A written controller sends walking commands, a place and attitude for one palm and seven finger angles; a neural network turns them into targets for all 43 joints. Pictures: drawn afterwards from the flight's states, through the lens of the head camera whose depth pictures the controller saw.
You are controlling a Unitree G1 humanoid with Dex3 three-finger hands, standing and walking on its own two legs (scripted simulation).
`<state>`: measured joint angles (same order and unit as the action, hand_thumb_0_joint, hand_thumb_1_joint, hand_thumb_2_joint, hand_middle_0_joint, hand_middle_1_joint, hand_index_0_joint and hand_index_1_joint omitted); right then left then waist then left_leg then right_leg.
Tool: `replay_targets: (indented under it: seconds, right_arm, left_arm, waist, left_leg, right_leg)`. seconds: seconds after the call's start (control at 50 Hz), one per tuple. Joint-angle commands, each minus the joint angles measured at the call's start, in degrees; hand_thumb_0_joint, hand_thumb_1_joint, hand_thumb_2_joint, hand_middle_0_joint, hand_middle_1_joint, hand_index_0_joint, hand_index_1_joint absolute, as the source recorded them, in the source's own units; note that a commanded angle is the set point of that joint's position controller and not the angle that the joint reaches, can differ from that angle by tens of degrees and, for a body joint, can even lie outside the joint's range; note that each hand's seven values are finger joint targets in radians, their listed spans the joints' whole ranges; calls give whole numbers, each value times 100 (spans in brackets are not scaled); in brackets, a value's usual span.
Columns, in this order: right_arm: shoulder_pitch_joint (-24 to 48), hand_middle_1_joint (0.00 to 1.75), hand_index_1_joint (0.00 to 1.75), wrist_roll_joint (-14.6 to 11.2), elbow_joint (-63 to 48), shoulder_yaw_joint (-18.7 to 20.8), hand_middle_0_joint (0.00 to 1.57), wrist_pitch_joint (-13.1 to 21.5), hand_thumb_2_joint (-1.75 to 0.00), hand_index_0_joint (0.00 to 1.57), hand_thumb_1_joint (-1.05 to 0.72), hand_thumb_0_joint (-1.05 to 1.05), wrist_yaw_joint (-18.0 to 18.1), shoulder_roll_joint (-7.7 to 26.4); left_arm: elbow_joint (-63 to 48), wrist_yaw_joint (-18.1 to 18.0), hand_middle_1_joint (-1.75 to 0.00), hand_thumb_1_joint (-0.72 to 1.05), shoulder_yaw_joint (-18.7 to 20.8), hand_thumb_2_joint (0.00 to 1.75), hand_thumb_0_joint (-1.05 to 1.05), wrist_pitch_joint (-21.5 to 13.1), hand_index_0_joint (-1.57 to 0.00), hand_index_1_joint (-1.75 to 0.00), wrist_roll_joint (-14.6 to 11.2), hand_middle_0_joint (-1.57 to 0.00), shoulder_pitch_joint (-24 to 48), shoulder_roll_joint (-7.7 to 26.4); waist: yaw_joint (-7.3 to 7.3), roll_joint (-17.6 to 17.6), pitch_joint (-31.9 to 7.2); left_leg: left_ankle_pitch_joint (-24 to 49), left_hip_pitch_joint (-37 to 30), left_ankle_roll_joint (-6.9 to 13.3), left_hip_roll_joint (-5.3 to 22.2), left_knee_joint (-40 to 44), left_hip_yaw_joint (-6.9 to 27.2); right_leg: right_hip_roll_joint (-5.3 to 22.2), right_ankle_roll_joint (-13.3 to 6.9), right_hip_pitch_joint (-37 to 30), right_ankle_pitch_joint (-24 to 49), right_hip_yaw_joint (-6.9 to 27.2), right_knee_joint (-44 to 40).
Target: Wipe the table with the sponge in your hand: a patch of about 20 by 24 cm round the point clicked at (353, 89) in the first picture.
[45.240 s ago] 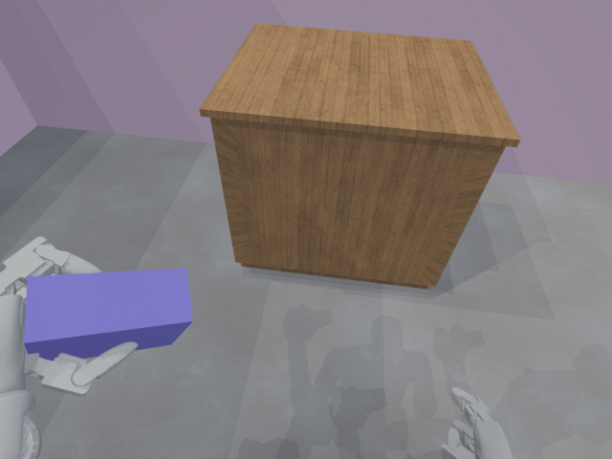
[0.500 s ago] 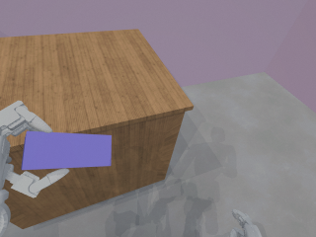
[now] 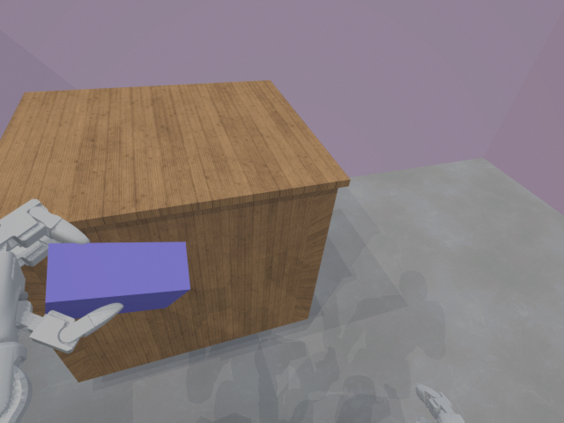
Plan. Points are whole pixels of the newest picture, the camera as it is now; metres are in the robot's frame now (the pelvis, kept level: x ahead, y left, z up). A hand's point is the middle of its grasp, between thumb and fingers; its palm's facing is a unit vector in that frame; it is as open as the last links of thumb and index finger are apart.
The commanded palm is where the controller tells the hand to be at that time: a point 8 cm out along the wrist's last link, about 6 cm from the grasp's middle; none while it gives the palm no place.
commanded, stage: stop stepping back and stand still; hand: left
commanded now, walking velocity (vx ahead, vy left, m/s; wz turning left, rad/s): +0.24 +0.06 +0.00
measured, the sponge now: (138, 279) +0.23 +0.20 +0.15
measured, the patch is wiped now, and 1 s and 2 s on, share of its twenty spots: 1.00 1.00 1.00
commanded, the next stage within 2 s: stand and wait in 0.52 s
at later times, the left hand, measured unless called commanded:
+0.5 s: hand (75, 332) +0.15 +0.21 +0.18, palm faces +0.39 -0.85 -0.36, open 9.9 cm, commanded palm +0.11 +0.27 +0.22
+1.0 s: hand (65, 280) +0.19 +0.24 +0.19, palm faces +0.46 -0.80 -0.38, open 9.9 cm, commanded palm +0.14 +0.28 +0.22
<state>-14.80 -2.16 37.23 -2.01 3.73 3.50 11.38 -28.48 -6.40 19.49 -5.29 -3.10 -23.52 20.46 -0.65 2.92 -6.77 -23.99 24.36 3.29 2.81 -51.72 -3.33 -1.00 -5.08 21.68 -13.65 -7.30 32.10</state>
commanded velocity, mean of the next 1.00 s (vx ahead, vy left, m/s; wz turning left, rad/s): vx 0.08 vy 0.03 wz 0.00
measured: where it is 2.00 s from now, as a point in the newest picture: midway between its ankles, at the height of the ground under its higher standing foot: outside the picture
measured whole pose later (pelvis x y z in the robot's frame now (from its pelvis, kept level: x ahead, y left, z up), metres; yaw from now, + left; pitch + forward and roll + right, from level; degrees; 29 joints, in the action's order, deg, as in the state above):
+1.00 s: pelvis -0.01 -0.01 +0.01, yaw +2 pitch -1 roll -1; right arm -10.6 -1.4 35.4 -0.5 5.0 4.1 12.5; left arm -31.3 -8.9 20.5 -7.9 -3.3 -25.9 21.7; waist -1.3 -0.6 1.4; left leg -15.0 14.8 -0.6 1.8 -30.7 -0.1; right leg -1.1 -1.4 12.8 -15.0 -3.2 28.6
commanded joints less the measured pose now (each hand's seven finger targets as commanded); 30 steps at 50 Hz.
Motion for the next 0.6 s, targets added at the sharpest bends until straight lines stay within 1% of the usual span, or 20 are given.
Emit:
replay_targets:
  seconds: [0.0, 0.02, 0.04, 0.06, 0.08, 0.1, 0.14, 0.2, 0.22, 0.24, 0.26, 0.28, 0.32, 0.36, 0.42, 0.44, 0.48, 0.5, 0.52, 0.58]
  right_arm:
    - [577, 30, 30, 100, -1126, 193, 20, 550, -90, 20, -90, 0, 207, 865]
    - [602, 30, 30, 36, -1184, 150, 20, 619, -90, 20, -90, 0, 173, 795]
    - [658, 30, 30, 18, -1293, 199, 20, 681, -90, 20, -90, 0, 174, 704]
    - [636, 30, 30, 6, -1162, 278, 20, 684, -90, 20, -90, 0, 111, 661]
    - [356, 30, 30, -30, -1080, 286, 20, 644, -90, 20, -90, 0, 14, 719]
    - [509, 30, 30, -42, -1109, 266, 20, 663, -90, 20, -90, 0, -11, 733]
    - [674, 30, 30, -27, -1085, 220, 20, 691, -90, 20, -90, 0, 13, 726]
    - [683, 30, 30, 71, -1184, 301, 20, 542, -90, 20, -90, 0, 109, 853]
    - [593, 30, 30, 64, -1151, 352, 20, 499, -90, 20, -90, 0, 95, 786]
    - [639, 30, 30, 21, -1204, 405, 20, 498, -90, 20, -90, 0, 64, 797]
    - [838, 30, 30, -8, -1208, 348, 20, 552, -90, 20, -90, 0, 46, 784]
    - [717, 30, 30, 59, -987, 338, 20, 614, -90, 20, -90, 0, 12, 701]
    - [503, 30, 30, 35, -977, 429, 20, 494, -90, 20, -90, 0, -26, 804]
    - [707, 30, 30, 64, -981, 349, 20, 486, -90, 20, -90, 0, 30, 653]
    - [715, 30, 30, 121, -984, 313, 20, 625, -90, 20, -90, 0, 196, 590]
    - [691, 30, 30, 147, -1017, 334, 20, 661, -90, 20, -90, 0, 252, 689]
    - [698, 30, 30, 149, -1050, 342, 20, 668, -90, 20, -90, 0, 238, 895]
    - [692, 30, 30, 118, -1045, 338, 20, 712, -90, 20, -90, 0, 241, 803]
    - [567, 30, 30, 95, -931, 384, 20, 745, -90, 20, -90, 0, 191, 748]
    - [567, 30, 30, 56, -921, 320, 20, 755, -90, 20, -90, 0, 109, 750]
  left_arm:
    - [-1785, -206, -160, 10, 404, 130, 0, -452, -120, -160, -107, -120, 763, 1115]
    - [-1946, -259, -160, 10, 475, 130, 0, -469, -120, -160, -52, -120, 935, 1193]
    - [-1841, -294, -160, 10, 764, 130, 0, -496, -120, -160, 8, -120, 940, 1511]
    - [-1667, -244, -160, 10, 1033, 130, 0, -460, -120, -160, 75, -120, 722, 1628]
    - [-1669, -200, -160, 10, 781, 130, 0, -430, -120, -160, -36, -120, 649, 1371]
    - [-1443, -197, -160, 10, 844, 130, 0, -395, -120, -160, -42, -120, 477, 1379]
    - [-1043, -123, -160, 10, 675, 130, 0, -342, -120, -160, -58, -120, 638, 1130]
    - [-588, -99, -160, 10, 737, 130, 0, -324, -120, -160, -45, -120, 427, 1069]
    - [-544, -44, -160, 10, 665, 130, 0, -319, -120, -160, 0, -120, 466, 1082]
    - [-536, 15, -160, 10, 554, 130, 0, -314, -120, -160, -16, -120, 459, 1106]
    - [-1113, 64, -160, 10, 554, 130, 0, -437, -120, -160, -120, -120, 1094, 1238]
    - [-1069, 87, -160, 10, 661, 130, 0, -555, -120, -160, -98, -120, 1136, 1249]
    - [-1517, 66, -160, 10, 617, 130, 0, -624, -120, -160, -119, -120, 856, 1229]
    - [-1901, -7, -160, 10, 636, 130, 0, -671, -120, -160, -104, -120, 733, 1266]
    - [-1972, -277, -160, 10, 649, 130, 0, -643, -120, -160, -63, -120, 305, 1221]
    - [-1758, -325, -160, 10, 618, 130, 0, -611, -120, -160, -94, -120, 75, 1136]
    - [-1933, -411, -160, 10, 631, 130, 0, -641, -120, -160, -72, -120, 496, 1058]
    - [-1836, -447, -160, 10, 759, 130, 0, -617, -120, -160, -4, -120, 776, 1235]
    - [-1525, -445, -160, 10, 895, 130, 0, -593, -120, -160, 12, -120, 803, 1318]
    - [-1087, -416, -160, 10, 860, 130, 0, -458, -120, -160, -27, -120, 186, 1188]
  waist:
    - [193, -1717, -147]
    - [211, -2655, 24]
    - [161, -2271, 118]
    - [-40, -1247, -389]
    - [183, -1405, 23]
    - [116, -1515, 516]
    - [44, -1657, 1116]
    - [-273, -464, 664]
    - [-243, 1007, 633]
    - [-65, 2055, 515]
    - [69, 1374, 529]
    - [182, 482, 114]
    - [209, -22, 352]
    - [231, 97, 291]
    - [125, 32, -90]
    - [150, -436, 20]
    - [112, -2320, 264]
    - [148, -2237, 452]
    - [96, -1745, 505]
    - [-26, -1254, 472]
  left_leg:
    - [-1762, -1329, 460, 527, 3404, 1287]
    - [-2138, -1142, 857, 1485, 4154, 2602]
    - [-1512, -777, 1100, 1857, 4269, 2906]
    - [183, -846, 799, 1411, 3690, 1577]
    - [-537, -788, 818, 1396, 3749, 1932]
    - [-987, -280, 843, 1445, 3895, 2079]
    - [-1453, 674, 587, 1326, 4023, 1485]
    - [-1738, 1541, 182, 566, 2056, 637]
    - [-1281, 1713, 31, -115, -192, -115]
    - [-807, 1783, -103, -370, -2033, 149]
    - [-67, 1708, -192, -216, -2704, 645]
    - [371, 1423, -188, 20, -2515, 730]
    - [544, 991, -179, 217, -1694, 688]
    - [463, -261, -81, 271, -99, 361]
    - [180, -1595, 38, -122, 2060, -198]
    - [-77, -1759, 104, -56, 2652, 70]
    - [-1639, -1710, 723, 1337, 3978, 2331]
    - [-1493, -1125, 912, 1605, 4309, 2536]
    - [-1249, -856, 745, 1441, 4178, 2125]
    - [217, -562, 371, 925, 3164, 1188]
  right_leg:
    - [309, 237, 900, -2307, 655, 737]
    - [-255, 533, 1341, -1739, 192, 2591]
    - [1, 533, 1485, -1481, 793, 3610]
    - [88, 518, 942, -1211, 846, 3781]
    - [122, 579, 1414, -1079, 717, 3629]
    - [426, 544, 1445, -958, 957, 3111]
    - [436, 512, 369, -879, 701, 1796]
    - [-3, 375, -2023, -746, 229, -442]
    - [605, 109, -1979, -587, 1042, -1370]
    - [1806, -213, -1245, -911, 3098, -2186]
    - [2109, -321, -740, -359, 3646, -2310]
    - [2125, -467, -594, -1500, 3365, -2233]
    - [1988, -510, 26, -2114, 2915, -2181]
    - [1729, -302, 652, -2050, 1938, -1944]
    - [1360, -114, 315, -2254, 1491, -1312]
    - [1122, 10, 339, -2239, 1337, -807]
    - [30, 483, 999, -1802, 387, 1233]
    - [-19, 561, 971, -1686, 525, 2214]
    - [169, 534, 797, -1499, 723, 2302]
    - [190, 593, -486, -722, 497, 133]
